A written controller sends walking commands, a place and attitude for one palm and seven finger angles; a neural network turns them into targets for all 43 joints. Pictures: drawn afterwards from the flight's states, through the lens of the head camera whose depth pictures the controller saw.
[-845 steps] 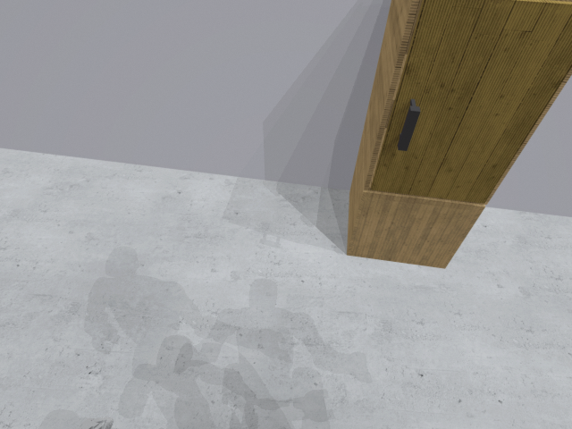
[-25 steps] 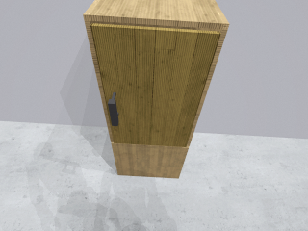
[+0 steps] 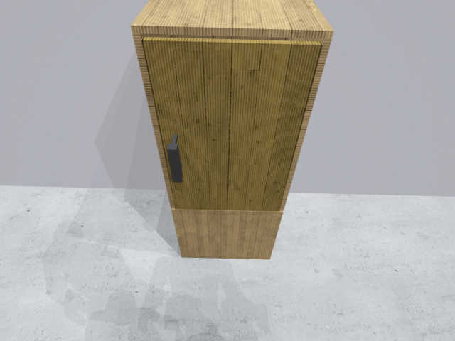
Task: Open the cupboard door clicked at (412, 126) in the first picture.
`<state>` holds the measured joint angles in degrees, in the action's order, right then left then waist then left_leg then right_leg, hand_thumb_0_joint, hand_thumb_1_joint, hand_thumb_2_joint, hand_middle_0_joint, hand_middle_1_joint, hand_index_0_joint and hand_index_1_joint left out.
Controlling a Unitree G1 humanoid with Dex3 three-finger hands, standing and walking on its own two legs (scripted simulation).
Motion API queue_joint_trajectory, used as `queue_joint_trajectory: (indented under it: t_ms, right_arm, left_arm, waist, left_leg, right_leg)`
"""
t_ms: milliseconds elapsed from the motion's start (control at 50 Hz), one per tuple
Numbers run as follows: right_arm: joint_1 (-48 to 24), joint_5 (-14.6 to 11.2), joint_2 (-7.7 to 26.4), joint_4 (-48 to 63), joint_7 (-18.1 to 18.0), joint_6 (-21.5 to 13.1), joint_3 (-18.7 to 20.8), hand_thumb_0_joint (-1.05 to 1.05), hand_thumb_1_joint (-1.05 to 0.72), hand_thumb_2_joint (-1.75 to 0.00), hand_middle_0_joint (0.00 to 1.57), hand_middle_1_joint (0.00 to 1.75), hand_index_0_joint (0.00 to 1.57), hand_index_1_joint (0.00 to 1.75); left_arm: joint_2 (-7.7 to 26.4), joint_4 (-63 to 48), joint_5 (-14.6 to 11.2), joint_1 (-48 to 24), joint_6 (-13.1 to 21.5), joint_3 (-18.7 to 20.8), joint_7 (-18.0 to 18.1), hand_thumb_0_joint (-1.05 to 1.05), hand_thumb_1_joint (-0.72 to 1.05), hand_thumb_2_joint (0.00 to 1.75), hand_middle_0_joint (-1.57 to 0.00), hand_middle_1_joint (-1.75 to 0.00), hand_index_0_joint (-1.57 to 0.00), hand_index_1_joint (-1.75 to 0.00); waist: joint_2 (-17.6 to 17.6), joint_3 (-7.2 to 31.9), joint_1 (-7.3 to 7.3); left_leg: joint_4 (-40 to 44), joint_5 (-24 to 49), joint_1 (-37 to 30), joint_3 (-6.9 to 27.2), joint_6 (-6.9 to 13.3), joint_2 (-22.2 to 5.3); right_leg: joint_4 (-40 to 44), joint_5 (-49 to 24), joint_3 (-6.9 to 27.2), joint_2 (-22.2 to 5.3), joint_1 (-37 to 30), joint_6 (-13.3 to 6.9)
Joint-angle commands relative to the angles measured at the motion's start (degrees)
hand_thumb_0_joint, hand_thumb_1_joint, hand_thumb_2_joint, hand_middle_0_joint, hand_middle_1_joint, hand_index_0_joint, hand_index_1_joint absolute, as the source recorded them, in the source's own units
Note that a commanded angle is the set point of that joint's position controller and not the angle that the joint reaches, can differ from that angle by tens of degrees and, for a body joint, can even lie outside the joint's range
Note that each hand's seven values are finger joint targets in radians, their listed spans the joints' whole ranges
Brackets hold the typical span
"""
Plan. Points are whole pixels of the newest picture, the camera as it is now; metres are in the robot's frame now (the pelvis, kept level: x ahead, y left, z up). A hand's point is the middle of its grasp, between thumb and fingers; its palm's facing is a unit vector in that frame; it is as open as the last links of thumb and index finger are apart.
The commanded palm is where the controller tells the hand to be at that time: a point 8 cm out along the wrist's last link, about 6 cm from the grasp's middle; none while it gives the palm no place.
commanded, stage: come to a stop and stand still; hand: left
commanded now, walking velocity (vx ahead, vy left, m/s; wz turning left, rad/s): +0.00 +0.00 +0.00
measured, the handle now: (176, 158) +0.59 +0.18 -0.06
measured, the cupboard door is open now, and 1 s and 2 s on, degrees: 0 0 0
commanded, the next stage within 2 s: look again from close up in 0.34 s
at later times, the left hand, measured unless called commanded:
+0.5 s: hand out of the picture -0.04 +0.16 -0.17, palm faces +0.05 -0.99 -0.16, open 7.4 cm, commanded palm none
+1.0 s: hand out of the picture -0.01 +0.16 -0.17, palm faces +0.05 -0.99 -0.16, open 7.4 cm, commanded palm none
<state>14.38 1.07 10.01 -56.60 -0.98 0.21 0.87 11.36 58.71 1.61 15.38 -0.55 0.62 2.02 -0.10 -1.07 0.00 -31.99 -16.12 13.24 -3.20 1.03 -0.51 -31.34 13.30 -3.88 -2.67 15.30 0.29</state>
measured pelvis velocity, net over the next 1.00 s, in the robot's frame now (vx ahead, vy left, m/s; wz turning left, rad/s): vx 0.00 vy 0.00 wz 0.01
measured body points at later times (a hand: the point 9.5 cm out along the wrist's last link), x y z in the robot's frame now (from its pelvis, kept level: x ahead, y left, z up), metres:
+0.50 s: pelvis -0.01 +0.00 +0.00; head -0.02 +0.01 +0.45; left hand -0.04 +0.21 -0.16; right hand -0.03 -0.22 -0.15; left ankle +0.02 +0.11 -0.73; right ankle +0.04 -0.12 -0.73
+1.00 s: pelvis +0.00 +0.00 +0.01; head +0.00 +0.00 +0.46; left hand -0.01 +0.21 -0.16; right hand +0.00 -0.22 -0.15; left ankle +0.02 +0.11 -0.73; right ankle +0.04 -0.12 -0.73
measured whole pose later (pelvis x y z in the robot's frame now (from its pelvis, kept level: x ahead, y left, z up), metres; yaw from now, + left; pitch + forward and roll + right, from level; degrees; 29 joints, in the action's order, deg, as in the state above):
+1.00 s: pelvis +0.00 +0.00 +0.01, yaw +1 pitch -1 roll +0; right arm 17.7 0.8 7.2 -63.4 -1.0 -0.9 -0.3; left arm 7.7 62.4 1.1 18.1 1.0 0.1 1.7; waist 1.0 -1.0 -0.5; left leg -26.4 -12.8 12.3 -2.5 0.6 -0.2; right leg -26.4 10.6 -3.2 -1.9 14.5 0.0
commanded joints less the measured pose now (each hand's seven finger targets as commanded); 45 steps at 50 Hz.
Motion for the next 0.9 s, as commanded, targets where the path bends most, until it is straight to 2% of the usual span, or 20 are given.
queue_joint_trajectory:
  t_ms: [0,60,100,160,220,280,360,420,460,540,680,780,880]
  right_arm:
    - [1.9,0.5,6.9,4.4,0.2,-0.6,1.4,0.00,-0.90,-0.90,0.20,0.30,0.20,0.30]
    - [3.0,0.6,7.1,4.4,0.3,-0.6,1.3,0.00,-0.90,-0.90,0.20,0.30,0.20,0.30]
    - [3.7,0.6,7.1,4.1,0.3,-0.8,1.2,0.00,-0.90,-0.90,0.20,0.30,0.20,0.30]
    - [4.4,0.4,6.7,3.4,0.3,-1.0,0.8,0.00,-0.90,-0.90,0.20,0.30,0.20,0.30]
    - [5.3,0.3,6.3,2.3,0.3,-1.0,0.7,0.00,-0.90,-0.90,0.20,0.30,0.20,0.30]
    - [6.3,0.2,5.4,1.1,0.2,-0.9,0.5,0.00,-0.90,-0.90,0.20,0.30,0.20,0.30]
    - [7.2,0.1,4.9,-0.5,0.1,-1.3,0.2,0.00,-0.90,-0.90,0.20,0.30,0.20,0.30]
    - [7.4,-0.1,4.4,-1.5,-0.1,-1.6,0.1,0.00,-0.90,-0.90,0.20,0.30,0.20,0.30]
    - [7.5,-0.2,3.9,-2.1,-0.2,-1.7,0.0,0.00,-0.90,-0.90,0.20,0.30,0.20,0.30]
    - [7.9,-0.3,3.0,-3.3,-0.3,-1.8,-0.2,0.00,-0.90,-0.90,0.20,0.30,0.20,0.30]
    - [7.8,-0.3,2.2,-4.5,-0.4,-1.7,-0.1,0.00,-0.90,-0.90,0.20,0.30,0.20,0.30]
    - [7.5,-0.3,1.9,-4.8,-0.5,-1.8,-0.1,0.00,-0.90,-0.90,0.20,0.30,0.20,0.30]
    - [7.0,-0.3,2.1,-4.9,-0.5,-1.8,-0.1,0.00,-0.90,-0.90,0.20,0.30,0.20,0.30]
  left_arm:
    - [5.3,-3.9,-0.1,3.3,0.3,0.8,-0.2,0.00,0.90,0.90,-0.20,-0.30,-0.20,-0.30]
    - [5.5,-4.5,-0.2,3.5,0.5,0.9,-0.4,0.00,0.90,0.90,-0.20,-0.30,-0.20,-0.30]
    - [5.3,-4.8,-0.2,3.3,0.7,0.9,-0.3,0.00,0.90,0.90,-0.20,-0.30,-0.20,-0.30]
    - [5.2,-4.2,-0.4,3.9,1.1,0.7,-0.4,0.00,0.90,0.90,-0.20,-0.30,-0.20,-0.30]
    - [4.8,-3.7,-0.4,4.3,1.1,0.5,-0.3,0.00,0.90,0.90,-0.20,-0.30,-0.20,-0.30]
    - [4.4,-2.8,-0.4,5.2,1.3,0.4,-0.3,0.00,0.90,0.90,-0.20,-0.30,-0.20,-0.30]
    - [3.5,-1.4,-0.6,6.2,1.5,0.3,-0.3,0.00,0.90,0.90,-0.20,-0.30,-0.20,-0.30]
    - [2.7,-0.4,-0.5,6.9,1.7,0.2,-0.2,0.00,0.90,0.90,-0.20,-0.30,-0.20,-0.30]
    - [2.4,0.5,-0.6,7.4,1.9,0.1,-0.2,0.00,0.90,0.90,-0.20,-0.30,-0.20,-0.30]
    - [1.8,1.3,-0.7,7.3,2.0,0.0,-0.1,0.00,0.90,0.90,-0.20,-0.30,-0.20,-0.30]
    - [1.3,2.0,-0.7,7.2,2.0,0.0,0.0,0.00,0.90,0.90,-0.20,-0.30,-0.20,-0.30]
    - [1.1,2.0,-0.7,7.0,2.1,0.1,0.0,0.00,0.90,0.90,-0.20,-0.30,-0.20,-0.30]
    - [1.2,2.0,-0.7,6.7,2.0,0.2,0.0,0.00,0.90,0.90,-0.20,-0.30,-0.20,-0.30]
  waist:
    - [-1.3,-5.6,-0.29]
    - [0.8,-4.8,-0.12]
    - [-0.4,-4.4,0.03]
    - [1.2,-3.7,0.06]
    - [0.4,-4.6,0.17]
    - [1.3,-4.5,0.24]
    - [-0.9,-3.7,0.20]
    - [-1.1,-3.6,-0.05]
    - [0.2,-3.1,-0.16]
    - [0.1,-3.2,-0.09]
    - [0.4,-4.4,-0.07]
    - [1.3,-3.7,-0.11]
    - [-0.3,-4.1,-0.34]
  left_leg:
    - [14.0,-13.6,10.9,8.5,1.5,-4.7]
    - [13.6,-13.9,10.6,8.5,1.5,-4.3]
    - [14.6,-13.6,10.3,9.1,1.6,-4.6]
    - [13.7,-11.0,9.1,8.5,1.4,-4.2]
    - [14.0,-11.6,9.4,8.5,1.2,-4.2]
    - [13.6,-10.6,8.7,7.9,1.1,-4.0]
    - [13.5,-9.4,8.2,7.6,0.9,-4.1]
    - [14.2,-9.0,8.8,8.2,1.0,-4.5]
    - [13.1,-6.6,7.7,7.3,0.8,-4.2]
    - [12.8,-3.8,6.4,6.8,0.7,-4.2]
    - [12.7,-2.7,5.5,6.3,0.4,-4.2]
    - [12.2,-0.7,4.5,5.9,0.3,-4.1]
    - [13.2,-0.8,4.8,6.2,0.3,-4.5]
  right_leg:
    - [6.7,10.6,4.6,-2.0,0.1,-1.7]
    - [7.8,12.6,5.4,-2.4,0.9,-1.6]
    - [7.8,11.5,5.3,-2.3,0.9,-1.7]
    - [9.0,10.9,6.5,-3.0,0.7,-1.9]
    - [9.5,11.5,6.8,-3.0,1.3,-1.8]
    - [10.4,12.2,7.1,-3.2,1.6,-1.9]
    - [10.0,9.9,7.3,-3.2,1.0,-2.0]
    - [9.2,7.1,6.7,-3.1,-0.7,-1.9]
    - [9.6,5.9,6.9,-3.4,-1.1,-2.0]
    - [9.9,4.3,6.8,-3.6,-1.2,-2.1]
    - [10.6,4.6,6.7,-3.5,-0.4,-2.1]
    - [11.0,3.6,6.9,-3.6,-0.9,-2.1]
    - [10.7,2.0,6.5,-3.4,-1.6,-2.1]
